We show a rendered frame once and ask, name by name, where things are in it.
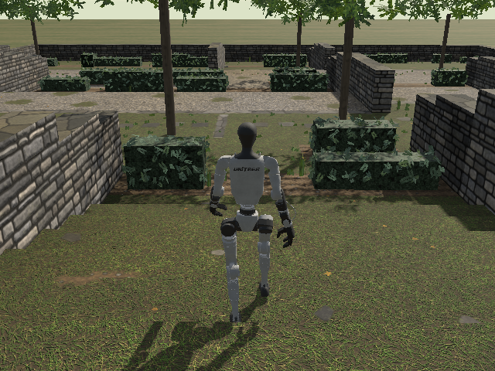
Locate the right robot upper arm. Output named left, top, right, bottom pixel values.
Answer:
left=263, top=156, right=282, bottom=200

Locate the left robot hand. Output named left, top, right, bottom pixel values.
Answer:
left=210, top=204, right=227, bottom=216

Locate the right robot hand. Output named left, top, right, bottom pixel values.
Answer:
left=277, top=225, right=295, bottom=248

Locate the left robot foot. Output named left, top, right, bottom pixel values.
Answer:
left=230, top=312, right=241, bottom=322

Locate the robot right forearm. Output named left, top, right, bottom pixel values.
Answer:
left=275, top=189, right=292, bottom=228

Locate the robot head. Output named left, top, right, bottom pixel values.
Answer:
left=234, top=122, right=261, bottom=159

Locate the left robot upper arm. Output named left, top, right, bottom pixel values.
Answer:
left=212, top=155, right=231, bottom=197

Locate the robot left forearm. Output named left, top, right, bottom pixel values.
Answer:
left=210, top=185, right=220, bottom=208

